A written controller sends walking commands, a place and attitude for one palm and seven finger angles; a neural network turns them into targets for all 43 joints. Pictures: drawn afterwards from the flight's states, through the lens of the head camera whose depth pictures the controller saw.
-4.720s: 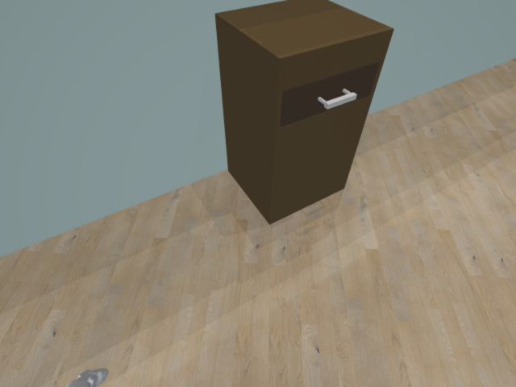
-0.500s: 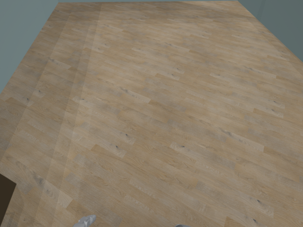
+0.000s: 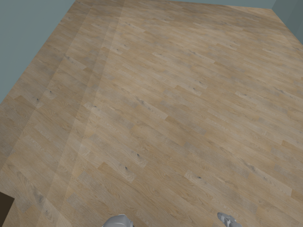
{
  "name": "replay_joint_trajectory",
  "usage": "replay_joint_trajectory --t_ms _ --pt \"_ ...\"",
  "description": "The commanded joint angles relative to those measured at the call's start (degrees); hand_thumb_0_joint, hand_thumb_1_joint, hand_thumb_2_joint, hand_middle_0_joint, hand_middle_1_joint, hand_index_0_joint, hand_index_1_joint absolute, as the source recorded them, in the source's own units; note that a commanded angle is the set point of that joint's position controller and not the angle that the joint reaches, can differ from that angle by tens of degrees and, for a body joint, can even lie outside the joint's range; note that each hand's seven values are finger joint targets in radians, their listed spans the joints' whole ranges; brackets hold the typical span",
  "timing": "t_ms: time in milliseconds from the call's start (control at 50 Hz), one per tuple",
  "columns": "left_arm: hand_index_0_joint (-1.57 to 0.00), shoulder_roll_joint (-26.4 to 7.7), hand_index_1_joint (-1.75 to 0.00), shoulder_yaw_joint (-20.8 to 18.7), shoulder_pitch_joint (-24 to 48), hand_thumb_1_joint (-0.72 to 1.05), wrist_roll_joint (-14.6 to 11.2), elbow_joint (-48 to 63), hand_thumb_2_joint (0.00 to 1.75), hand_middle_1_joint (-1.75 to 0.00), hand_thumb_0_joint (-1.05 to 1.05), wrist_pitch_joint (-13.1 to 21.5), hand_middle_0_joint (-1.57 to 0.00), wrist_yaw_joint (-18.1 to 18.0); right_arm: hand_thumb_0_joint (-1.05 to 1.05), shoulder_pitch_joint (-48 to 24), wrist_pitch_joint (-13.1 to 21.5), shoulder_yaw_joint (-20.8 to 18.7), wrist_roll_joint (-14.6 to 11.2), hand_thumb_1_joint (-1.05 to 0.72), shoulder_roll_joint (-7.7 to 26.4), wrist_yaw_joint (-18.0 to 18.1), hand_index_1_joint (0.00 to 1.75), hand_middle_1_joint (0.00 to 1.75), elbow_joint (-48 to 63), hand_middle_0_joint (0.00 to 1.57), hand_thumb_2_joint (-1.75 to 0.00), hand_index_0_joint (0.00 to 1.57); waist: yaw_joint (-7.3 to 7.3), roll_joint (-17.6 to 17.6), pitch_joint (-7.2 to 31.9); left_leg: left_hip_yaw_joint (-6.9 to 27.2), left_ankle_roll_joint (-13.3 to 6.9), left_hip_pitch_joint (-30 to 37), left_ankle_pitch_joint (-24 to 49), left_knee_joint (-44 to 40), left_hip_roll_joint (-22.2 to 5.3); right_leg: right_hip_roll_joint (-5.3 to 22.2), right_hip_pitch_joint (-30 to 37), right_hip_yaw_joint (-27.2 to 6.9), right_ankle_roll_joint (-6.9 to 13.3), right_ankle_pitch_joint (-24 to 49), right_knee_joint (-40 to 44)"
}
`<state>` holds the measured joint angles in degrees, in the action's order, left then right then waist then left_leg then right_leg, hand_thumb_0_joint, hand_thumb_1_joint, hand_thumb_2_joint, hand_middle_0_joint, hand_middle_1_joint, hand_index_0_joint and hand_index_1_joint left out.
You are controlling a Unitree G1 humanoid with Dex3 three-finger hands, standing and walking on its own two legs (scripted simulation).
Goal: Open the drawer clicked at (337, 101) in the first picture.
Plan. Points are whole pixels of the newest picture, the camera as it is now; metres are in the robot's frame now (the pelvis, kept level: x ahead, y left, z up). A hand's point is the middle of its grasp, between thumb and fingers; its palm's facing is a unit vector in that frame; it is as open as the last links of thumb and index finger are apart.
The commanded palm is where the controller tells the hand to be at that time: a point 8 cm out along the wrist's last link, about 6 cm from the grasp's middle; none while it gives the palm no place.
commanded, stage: walk to a spot facing it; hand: left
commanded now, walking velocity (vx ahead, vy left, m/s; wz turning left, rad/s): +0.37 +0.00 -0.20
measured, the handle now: out of the picture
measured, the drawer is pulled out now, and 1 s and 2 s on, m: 0.00 0.00 0.00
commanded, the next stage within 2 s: turn to face it in 0.52 s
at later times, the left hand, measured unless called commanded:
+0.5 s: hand (129, 159) +0.34 +0.11 -0.15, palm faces -0.17 -0.96 -0.21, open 7.4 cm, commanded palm none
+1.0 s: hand (125, 160) +0.35 +0.13 -0.19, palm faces +0.12 -0.98 -0.14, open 7.3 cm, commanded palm none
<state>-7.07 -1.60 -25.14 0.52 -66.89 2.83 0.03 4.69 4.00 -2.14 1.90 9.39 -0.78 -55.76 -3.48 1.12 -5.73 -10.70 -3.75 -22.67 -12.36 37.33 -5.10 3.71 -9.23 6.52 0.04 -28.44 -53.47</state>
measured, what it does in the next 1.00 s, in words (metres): walks ahead: right foot, then left foot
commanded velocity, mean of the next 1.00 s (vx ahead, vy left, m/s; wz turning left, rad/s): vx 0.19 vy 0.00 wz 0.13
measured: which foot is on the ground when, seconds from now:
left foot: down 0.00-0.50, up 0.52-0.94, down 0.96-1.00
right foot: up 0.00-0.46, down 0.48-0.98, up 1.00-1.00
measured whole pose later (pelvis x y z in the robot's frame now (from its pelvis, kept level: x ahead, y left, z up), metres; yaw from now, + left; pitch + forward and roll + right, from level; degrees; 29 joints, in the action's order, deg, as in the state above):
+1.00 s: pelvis +0.34 -0.04 +0.00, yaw +3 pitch -1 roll -2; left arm -9.8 -3.0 -14.5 0.6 -59.3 0.0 -0.9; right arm 10.3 -0.7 -3.1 1.5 11.1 -0.8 -56.0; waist -0.4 2.3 -5.1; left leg -8.2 -2.5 -23.7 -13.7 38.8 -3.5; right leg 7.4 -12.4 15.8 -2.2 -28.1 -43.9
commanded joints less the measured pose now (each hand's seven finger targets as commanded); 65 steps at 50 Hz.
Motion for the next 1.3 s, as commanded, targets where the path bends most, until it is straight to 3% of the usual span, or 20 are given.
replay_joint_trajectory --t_ms 0,60,120,360,400,440,460,480,500,560,660,840,880,920,940,960,980,1060,1120,1280 --pt "-0.20 -5.6 -0.30 -2.2 7.9 0.90 0.4 6.8 0.90 -0.30 0.00 1.4 -0.20 0.2 0.00 16.9 0.2 -2.7 -0.4 -0.90 9.2 1.8 0.30 0.30 -3.0 0.20 -0.90 0.20 8.30 -4.3 5.9 23.0 -5.5 21.8 6.8 -22.1 -19.6 3.7 -27.3 -6.0 0.7 6.5 -23.3" --pt "-0.20 -2.1 -0.30 -2.2 2.9 0.90 1.2 4.9 0.90 -0.30 0.00 -0.8 -0.20 0.6 0.00 13.3 1.0 -1.5 -0.7 -0.90 4.7 2.0 0.30 0.30 -3.5 0.20 -0.90 0.20 3.25 -5.9 1.8 11.7 -1.5 9.9 2.9 -25.8 -14.1 4.6 -21.2 -5.7 -0.2 12.9 -18.9" --pt "-0.20 -1.3 -0.30 -2.7 2.8 0.90 1.5 6.3 0.90 -0.30 0.00 -2.4 -0.20 0.7 0.00 13.2 1.2 -1.7 -0.6 -0.90 3.8 2.0 0.30 0.30 -2.8 0.20 -0.90 0.20 2.10 -6.9 0.1 8.2 -2.6 7.1 -1.0 -29.3 -13.1 5.2 -23.4 -5.3 -1.1 17.6 -15.0" --pt "-0.20 -3.3 -0.30 -2.5 21.0 0.90 1.2 13.6 0.90 -0.30 0.00 -1.7 -0.20 1.5 0.00 23.1 0.4 -2.3 0.1 -0.90 5.9 1.8 0.30 0.30 -7.2 0.20 -0.90 0.20 6.66 -7.2 -3.0 1.9 -2.9 21.2 13.6 -24.6 -14.8 2.2 -23.2 0.6 0.2 16.9 15.0" --pt "-0.20 -4.0 -0.30 -2.7 17.8 0.90 1.2 12.8 0.90 -0.30 0.00 -1.2 -0.20 1.4 0.00 21.9 0.1 -2.2 0.1 -0.90 6.7 1.9 0.30 0.30 -7.2 0.20 -0.90 0.20 4.51 -7.2 -0.7 0.0 -2.1 21.8 22.4 -18.7 -14.9 0.1 -16.6 2.0 1.6 15.6 18.3" --pt "-0.20 -7.4 -0.30 -3.5 3.6 0.90 1.6 8.2 0.90 -0.30 0.00 0.0 -0.20 1.0 0.00 20.4 0.2 -2.1 -0.5 -0.90 7.0 1.7 0.30 0.30 -7.1 0.20 -0.90 0.20 -2.10 -2.9 8.7 -4.1 1.1 18.3 29.4 0.0 -10.9 -2.2 3.6 2.4 3.3 20.3 25.3" --pt "-0.20 -13.3 -0.30 -5.0 -3.7 0.90 1.8 6.1 0.90 -0.30 0.00 0.9 -0.20 0.2 0.00 21.8 0.2 -1.7 -1.2 -0.90 4.5 1.0 0.30 0.30 -6.1 0.20 -0.90 0.20 -4.52 9.6 15.4 -6.6 3.6 3.6 12.8 16.3 -6.1 9.8 19.0 -12.1 7.0 23.1 27.3" --pt "-0.20 -18.2 -0.30 -5.8 -7.4 0.90 0.7 5.0 0.90 -0.30 0.00 0.9 -0.20 -0.3 0.00 21.3 0.2 -1.0 -1.4 -0.90 2.6 1.1 0.30 0.30 -3.9 0.20 -0.90 0.20 -3.85 17.0 18.9 -1.8 5.8 -9.1 -20.4 31.4 1.9 21.4 26.4 -31.9 13.3 34.9 32.4" --pt "-0.20 -17.6 -0.30 -5.8 -4.5 0.90 0.1 5.5 0.90 -0.30 0.00 0.5 -0.20 -0.8 0.00 17.7 -0.2 -1.5 -1.6 -0.90 3.7 1.5 0.30 0.30 -3.2 0.20 -0.90 0.20 -3.71 9.8 15.8 5.5 4.6 -12.0 -20.3 37.3 -0.3 22.0 22.9 -29.5 14.9 35.5 34.4" --pt "-0.20 -10.4 -0.30 -3.6 7.1 0.90 0.1 8.0 0.90 -0.30 0.00 0.9 -0.20 -1.1 0.00 14.8 -1.2 -1.6 -1.0 -0.90 1.8 1.4 0.30 0.30 -4.4 0.20 -0.90 0.20 1.17 1.6 6.0 9.4 4.6 -9.8 -8.2 36.0 -5.1 17.2 3.2 -17.4 9.7 27.4 38.4" --pt "-0.20 -5.5 -0.30 -1.6 10.1 0.90 0.9 8.0 0.90 -0.30 0.00 1.9 -0.20 -1.4 0.00 20.8 -4.0 -1.1 -0.7 -0.90 -1.6 1.2 0.30 0.30 -6.6 0.20 -0.90 0.20 6.31 5.0 3.1 8.3 6.3 -4.3 -2.6 25.0 -3.7 12.6 -7.0 -2.1 6.6 36.3 40.5" --pt "-0.20 -10.5 -0.30 -2.8 8.9 0.90 0.9 8.9 0.90 -0.30 0.00 -0.3 -0.20 -1.8 0.00 6.8 -4.5 -1.1 -0.7 -0.90 2.1 -0.2 0.30 0.30 0.5 0.20 -0.90 0.20 2.50 6.7 2.2 4.0 6.3 -5.7 -3.0 6.5 -2.1 16.3 2.3 2.3 6.4 39.7 33.7" --pt "-0.20 -11.9 -0.30 -3.4 9.2 0.90 1.0 9.6 0.90 -0.30 0.00 -1.0 -0.20 -1.9 0.00 7.0 -4.4 -1.4 -0.7 -0.90 3.3 -0.3 0.30 0.30 1.3 0.20 -0.90 0.20 2.98 4.6 2.9 3.4 5.6 -1.6 -2.8 2.5 -1.3 17.3 2.3 3.0 5.5 40.6 28.9" --pt "-0.20 -12.4 -0.30 -3.8 9.8 0.90 0.5 10.7 0.90 -0.30 0.00 -1.6 -0.20 -1.7 0.00 13.7 -4.2 -2.3 -0.3 -0.90 6.3 -0.1 0.30 0.30 0.6 0.20 -0.90 0.20 6.33 -0.9 7.9 3.7 4.5 9.9 7.9 -6.5 0.6 14.5 -0.5 6.3 2.3 38.0 15.2" --pt "-0.20 -10.4 -0.30 -3.9 8.8 0.90 -0.2 12.2 0.90 -0.30 0.00 -1.9 -0.20 -1.4 0.00 17.7 -3.7 -3.5 0.1 -0.90 11.4 0.3 0.30 0.30 0.6 0.20 -0.90 0.20 7.70 -14.2 12.0 17.7 -0.4 18.3 26.7 -11.5 -8.8 8.0 -9.5 8.2 -2.0 21.5 2.3" --pt "-0.20 -8.4 -0.30 -2.9 9.7 0.90 -0.5 14.8 0.90 -0.30 0.00 -2.3 -0.20 -1.3 0.00 19.7 -3.8 -4.1 -0.5 -0.90 16.5 0.7 0.30 0.30 0.6 0.20 -0.90 0.20 7.91 -25.7 13.2 32.3 -8.1 22.1 46.8 -14.5 -20.4 1.2 -19.5 4.6 -4.8 -11.6 -12.0" --pt "-0.20 -9.8 -0.30 -3.0 11.7 0.90 0.1 15.7 0.90 -0.30 0.00 -3.0 -0.20 -1.7 0.00 19.4 -4.3 -4.0 -0.9 -0.90 15.7 1.0 0.30 0.30 0.2 0.20 -0.90 0.20 7.88 -16.3 14.6 30.7 -10.1 20.1 35.1 -15.4 -20.8 1.7 -19.6 -2.4 -3.7 -11.6 -15.9" --pt "-0.20 -9.0 -0.30 -3.9 13.9 0.90 0.7 14.7 0.90 -0.30 0.00 -3.6 -0.20 -0.8 0.00 8.5 -3.8 -3.1 -0.7 -0.90 11.9 1.9 0.30 0.30 4.2 0.20 -0.90 0.20 4.75 -8.0 10.3 24.8 -4.5 11.7 14.4 -18.6 -11.1 3.2 -22.1 -5.3 -4.5 4.3 -16.6" --pt "-0.20 -8.9 -0.30 -4.1 11.6 0.90 0.6 14.5 0.90 -0.30 0.00 -4.2 -0.20 -0.9 0.00 7.2 -3.6 -3.4 -0.8 -0.90 12.1 1.7 0.30 0.30 5.1 0.20 -0.90 0.20 4.02 -6.9 11.7 22.9 -3.9 11.3 10.3 -20.1 -8.8 2.7 -20.7 -5.7 -5.0 7.6 -13.5" --pt "-0.20 -9.7 -0.30 -4.0 17.4 0.90 0.5 19.0 0.90 -0.30 0.00 -4.6 -0.20 -1.3 0.00 9.2 -4.6 -4.7 -0.4 -0.90 13.4 1.2 0.30 0.30 5.5 0.20 -0.90 0.20 5.94 -8.5 9.7 30.6 -6.4 11.9 6.5 -20.4 -8.6 0.8 -19.7 -6.5 -5.6 3.7 -1.0"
